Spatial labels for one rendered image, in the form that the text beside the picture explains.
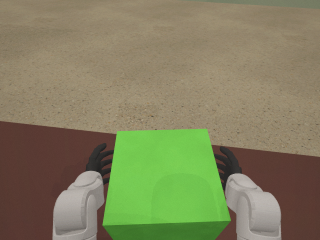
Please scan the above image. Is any carton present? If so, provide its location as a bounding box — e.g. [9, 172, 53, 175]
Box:
[102, 129, 231, 240]

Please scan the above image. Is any robot left hand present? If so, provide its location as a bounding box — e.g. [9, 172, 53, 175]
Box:
[85, 143, 114, 185]

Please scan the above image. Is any robot left forearm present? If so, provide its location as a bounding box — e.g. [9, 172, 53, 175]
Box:
[52, 171, 105, 240]

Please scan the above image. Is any robot right hand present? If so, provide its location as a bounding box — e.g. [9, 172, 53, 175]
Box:
[214, 146, 242, 191]

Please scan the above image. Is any robot right forearm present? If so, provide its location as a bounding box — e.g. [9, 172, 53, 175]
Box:
[225, 173, 282, 240]

